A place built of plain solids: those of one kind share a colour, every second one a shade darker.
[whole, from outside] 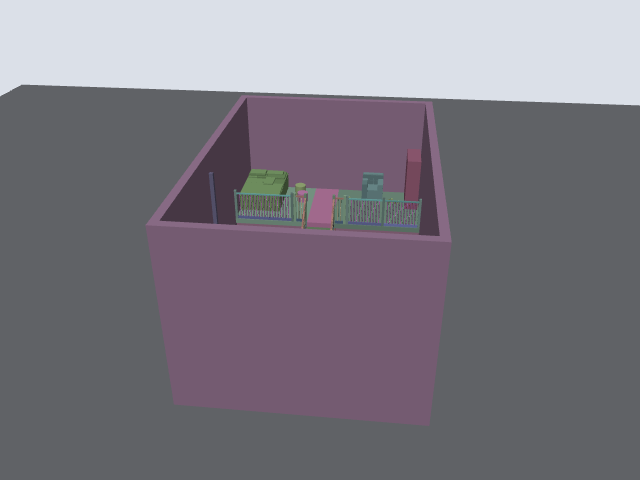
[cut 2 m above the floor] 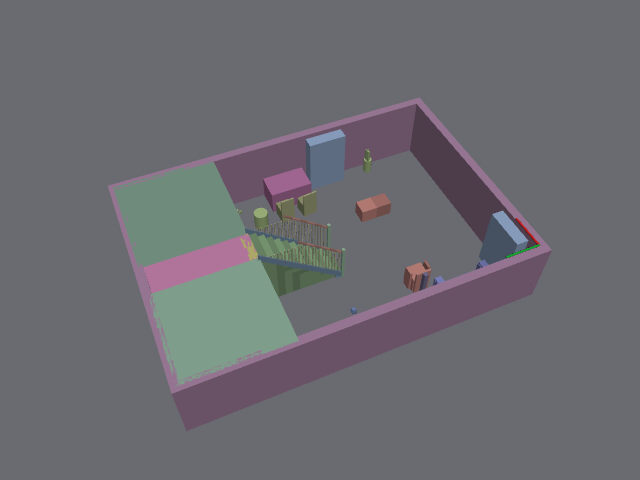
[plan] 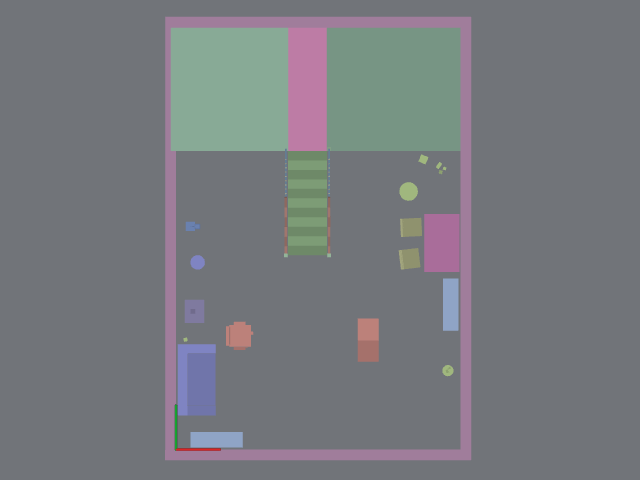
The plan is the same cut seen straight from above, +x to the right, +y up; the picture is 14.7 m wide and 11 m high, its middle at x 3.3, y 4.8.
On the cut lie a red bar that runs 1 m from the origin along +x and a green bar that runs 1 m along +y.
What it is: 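A dwelling of one tall room, 6.5 x 9.7 m inside and 5.5 m high, with a sleeping gallery 2.11 m up across one short end and a free-standing straight stair of 12 risers to it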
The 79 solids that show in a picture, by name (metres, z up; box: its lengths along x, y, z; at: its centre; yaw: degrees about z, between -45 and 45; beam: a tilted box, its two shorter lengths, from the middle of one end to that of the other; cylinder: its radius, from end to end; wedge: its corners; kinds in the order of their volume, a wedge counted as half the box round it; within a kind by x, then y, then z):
{
 "wall_1": {"box": [0.25, 10.17, 5.72], "at": [-0.12, 4.83, 2.81]},
 "wall_2": {"box": [7.02, 0.25, 5.72], "at": [3.26, -0.12, 2.81]},
 "wall_3": {"box": [7.02, 0.25, 5.72], "at": [3.26, 9.79, 2.81]},
 "wall_4": {"box": [0.25, 10.17, 5.72], "at": [6.64, 4.83, 2.81]},
 "plinth_1": {"box": [2.57, 2.73, 1.99], "at": [1.29, 8.3, 0.95]},
 "plinth_2": {"box": [3.06, 2.73, 1.99], "at": [4.99, 8.3, 0.95]},
 "step_1": {"box": [0.9, 0.66, 0.23], "at": [3.01, 4.78, 0.06]},
 "step_2": {"box": [0.9, 0.66, 0.4], "at": [3.01, 4.99, 0.15]},
 "step_3": {"box": [0.9, 0.66, 0.58], "at": [3.01, 5.21, 0.24]},
 "step_4": {"box": [0.9, 0.66, 0.75], "at": [3.01, 5.43, 0.33]},
 "step_5": {"box": [0.9, 0.66, 0.93], "at": [3.01, 5.65, 0.41]},
 "step_6": {"box": [0.9, 0.66, 1.11], "at": [3.01, 5.86, 0.5]},
 "step_7": {"box": [0.9, 0.66, 1.28], "at": [3.01, 6.08, 0.59]},
 "step_8": {"box": [0.9, 0.66, 1.46], "at": [3.01, 6.3, 0.68]},
 "step_9": {"box": [0.9, 0.66, 1.63], "at": [3.01, 6.51, 0.77]},
 "step_10": {"box": [0.9, 0.66, 1.81], "at": [3.01, 6.73, 0.85]},
 "step_11": {"box": [0.9, 0.46, 1.99], "at": [3.01, 6.85, 0.94]},
 "bedstead_gallery_bed_1": {"box": [0.75, 1.02, 0.66], "at": [0.34, 9.14, 2.39]},
 "bedstead_gallery_bed_2": {"box": [0.6, 0.38, 0.81], "at": [0.37, 9.34, 2.47]},
 "bedstead_gallery_bed_3": {"box": [1.48, 1.07, 0.66], "at": [0.71, 8.09, 2.39]},
 "bedstead_gallery_bed_4": {"box": [1.5, 2.11, 0.56], "at": [0.72, 8.6, 2.34]},
 "bedstead_gallery_bed_5": {"box": [0.35, 0.6, 0.71], "at": [0.9, 8.78, 2.42]},
 "bedstead_gallery_bed_6": {"box": [0.65, 0.33, 0.76], "at": [0.99, 9.44, 2.44]},
 "bedstead_gallery_bed_7": {"box": [0.7, 0.57, 0.71], "at": [1.07, 9.37, 2.42]},
 "bedstead_gallery_bed_8": {"box": [0.75, 1.02, 0.66], "at": [1.09, 9.14, 2.39]},
 "upper_floor_1": {"box": [2.7, 2.95, 0.18], "at": [1.22, 8.31, 2.02]},
 "upper_floor_2": {"box": [3.19, 2.95, 0.18], "at": [5.05, 8.31, 2.02]},
 "slotfit_storage_1": {"box": [1.2, 0.36, 1.94], "at": [0.93, 0.22, 0.92]},
 "slotfit_storage_2": {"box": [0.36, 1.2, 1.94], "at": [6.3, 3.32, 0.92]},
 "slotfit_gallery_storage_1": {"box": [0.49, 1.21, 1.94], "at": [6.23, 8.87, 3.03]},
 "slotfit_seat_1": {"box": [0.23, 1.62, 0.95], "at": [0.15, 1.59, 0.42]},
 "slotfit_seat_2": {"cylinder": 0.17, "from": [0.5, 4.29, -0.05], "to": [0.5, 4.29, 0.59]},
 "slotfit_seat_3": {"box": [0.65, 0.2, 0.82], "at": [0.59, 0.88, 0.36]},
 "slotfit_seat_4": {"box": [0.65, 1.2, 0.47], "at": [0.59, 1.6, 0.19]},
 "slotfit_seat_5": {"box": [0.65, 0.2, 0.82], "at": [0.59, 2.3, 0.36]},
 "slotfit_loft_table_1": {"box": [0.81, 1.33, 0.8], "at": [6.09, 4.73, 0.35]},
 "slotfit_gallery_seat_1": {"box": [0.2, 0.39, 0.71], "at": [4.49, 9.01, 2.42]},
 "slotfit_gallery_seat_2": {"box": [0.72, 0.17, 0.87], "at": [4.77, 9.49, 2.5]},
 "slotfit_gallery_seat_3": {"box": [0.78, 0.23, 0.85], "at": [4.78, 9.49, 2.49]},
 "slotfit_gallery_seat_4": {"box": [0.4, 0.54, 0.49], "at": [4.79, 9.08, 2.3]},
 "slotfit_gallery_seat_5": {"box": [0.21, 0.39, 0.71], "at": [5.07, 9.01, 2.42]},
 "head_base_1": {"box": [0.9, 0.25, 2.06], "at": [3.01, 6.97, 0.98]},
 "upper_floor_head_1": {"box": [0.9, 2.83, 0.18], "at": [3.01, 8.25, 2.02]},
 "slotfit_known_1": {"box": [0.07, 0.45, 0.89], "at": [1.18, 2.6, 0.39]},
 "slotfit_known_2": {"box": [0.28, 0.07, 0.76], "at": [1.46, 2.31, 0.33]},
 "slotfit_known_3": {"box": [0.28, 0.08, 0.76], "at": [1.46, 2.89, 0.33]},
 "slotfit_known_4": {"box": [0.5, 0.5, 0.56], "at": [1.47, 2.6, 0.23]},
 "slotfit_known_5": {"box": [0.48, 0.49, 0.51], "at": [4.4, 2.25, 0.2]},
 "slotfit_known_6": {"box": [0.48, 0.5, 0.51], "at": [4.4, 2.75, 0.2]},
 "stove_1": {"box": [0.11, 0.11, 4.68], "at": [0.39, 3.16, 3.18]},
 "stove_2": {"box": [0.45, 0.54, 0.9], "at": [0.42, 3.16, 0.4]},
 "slotfit_loft_chair_1": {"box": [0.05, 0.45, 0.96], "at": [5.15, 4.34, 0.43], "yaw": 7.0},
 "slotfit_loft_chair_2": {"box": [0.05, 0.42, 0.96], "at": [5.17, 5.08, 0.43], "yaw": 2.8},
 "slotfit_loft_chair_3": {"box": [0.43, 0.45, 0.5], "at": [5.37, 4.37, 0.2], "yaw": 7.0},
 "slotfit_loft_chair_4": {"box": [0.46, 0.42, 0.5], "at": [5.4, 5.09, 0.2], "yaw": 2.8},
 "guard_string_1": {"wedge": [[2.5, 4.45, -0.02], [2.5, 4.45, 0.2], [2.5, 6.89, 1.96], [2.5, 6.89, 2.18], [2.54, 4.45, -0.02], [2.54, 4.45, 0.2], [2.54, 6.89, 1.96], [2.54, 6.89, 2.18]]},
 "guard_string_2": {"wedge": [[3.49, 4.45, -0.02], [3.49, 4.45, 0.2], [3.49, 6.89, 1.96], [3.49, 6.89, 2.18], [3.53, 4.45, -0.02], [3.53, 4.45, 0.2], [3.53, 6.89, 1.96], [3.53, 6.89, 2.18]]},
 "clutter_clhall_1": {"cylinder": 0.2, "from": [2.02, 9.12, 2.06], "to": [2.02, 9.12, 2.48]},
 "clutter_clhall_2": {"cylinder": 0.21, "from": [5.33, 5.91, -0.05], "to": [5.33, 5.91, 0.55]},
 "clutter_clhall_3": {"box": [0.18, 0.18, 0.1], "at": [5.67, 6.65, 0.0], "yaw": -22.5},
 "clutter_clhall_4": {"cylinder": 0.13, "from": [6.23, 1.81, -0.05], "to": [6.23, 1.81, 0.49]},
 "guard_newel_1": {"box": [0.09, 0.09, 1.15], "at": [2.14, 6.89, 2.64]},
 "guard_newel_2": {"box": [0.09, 0.09, 1.27], "at": [2.52, 4.45, 0.59]},
 "guard_newel_3": {"box": [0.09, 0.09, 1.26], "at": [2.52, 6.89, 2.58]},
 "guard_newel_4": {"box": [0.09, 0.09, 1.27], "at": [3.51, 4.45, 0.59]},
 "guard_newel_5": {"box": [0.09, 0.09, 1.15], "at": [3.89, 6.89, 2.64]},
 "gal_guard_newel_1": {"box": [0.09, 0.09, 1.15], "at": [0.04, 6.89, 2.64]},
 "gal_guard_newel_2": {"box": [0.09, 0.09, 1.15], "at": [2.05, 6.89, 2.64]},
 "gal_guard_newel_3": {"box": [0.09, 0.09, 1.15], "at": [3.98, 6.89, 2.64]},
 "gal_guard_newel_4": {"box": [0.09, 0.09, 1.15], "at": [5.23, 6.89, 2.64]},
 "gal_guard_newel_5": {"box": [0.09, 0.09, 1.15], "at": [6.47, 6.89, 2.64]},
 "slotfit_hallpiece_corner_1": {"cylinder": 0.2, "from": [2.18, 8.56, 2.06], "to": [2.18, 8.56, 2.44]},
 "gal_guard_board_1": {"box": [2.0, 0.04, 0.15], "at": [1.05, 6.89, 2.14]},
 "gal_guard_board_2": {"box": [1.25, 0.04, 0.15], "at": [4.6, 6.89, 2.14]},
 "gal_guard_board_3": {"box": [1.25, 0.04, 0.15], "at": [5.85, 6.89, 2.14]},
 "gal_guard_rail_1": {"box": [2.0, 0.06, 0.044], "at": [1.05, 6.89, 3.09]},
 "gal_guard_rail_2": {"box": [1.25, 0.06, 0.044], "at": [4.6, 6.89, 3.09]},
 "gal_guard_rail_3": {"box": [1.25, 0.06, 0.044], "at": [5.85, 6.89, 3.09]},
 "slotfit_corner_1": {"box": [0.22, 0.22, 0.07], "at": [0.33, 5.11, -0.01]}
}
